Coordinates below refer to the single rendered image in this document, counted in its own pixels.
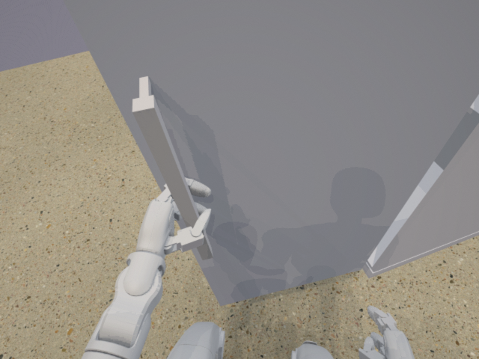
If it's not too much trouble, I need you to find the robot thigh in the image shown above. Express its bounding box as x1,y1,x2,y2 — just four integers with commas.
291,343,334,359
167,322,225,359

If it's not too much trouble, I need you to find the robot right hand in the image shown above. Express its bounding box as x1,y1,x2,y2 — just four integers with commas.
359,306,415,359

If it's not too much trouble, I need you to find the robot left forearm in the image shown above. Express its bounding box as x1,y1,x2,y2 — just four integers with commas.
81,251,166,359

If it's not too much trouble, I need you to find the robot left hand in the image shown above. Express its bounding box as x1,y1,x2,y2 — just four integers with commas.
136,178,211,259

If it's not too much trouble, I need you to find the right robot thigh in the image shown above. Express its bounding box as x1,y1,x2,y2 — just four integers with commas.
291,343,334,359

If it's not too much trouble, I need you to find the handle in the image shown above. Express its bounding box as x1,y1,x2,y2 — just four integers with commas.
132,76,213,260

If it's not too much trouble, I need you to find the fridge door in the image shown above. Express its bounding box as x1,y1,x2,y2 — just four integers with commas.
63,0,479,306

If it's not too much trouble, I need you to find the left robot thigh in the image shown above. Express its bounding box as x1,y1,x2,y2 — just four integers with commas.
167,322,225,359

